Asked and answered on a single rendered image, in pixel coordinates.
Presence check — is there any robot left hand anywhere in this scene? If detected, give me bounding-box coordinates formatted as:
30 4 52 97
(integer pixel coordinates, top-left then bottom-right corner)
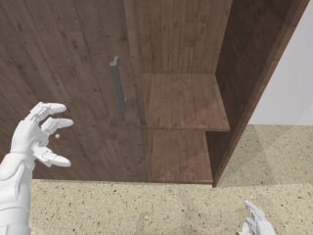
10 102 73 167

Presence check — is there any handle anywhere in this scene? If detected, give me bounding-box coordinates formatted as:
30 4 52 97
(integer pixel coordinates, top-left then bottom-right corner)
110 56 127 113

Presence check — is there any robot right hand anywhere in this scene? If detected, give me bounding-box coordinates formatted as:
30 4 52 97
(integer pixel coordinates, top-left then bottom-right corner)
239 200 276 235

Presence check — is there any left robot forearm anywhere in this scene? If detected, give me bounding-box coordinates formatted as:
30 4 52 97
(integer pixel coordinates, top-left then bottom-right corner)
0 153 36 235

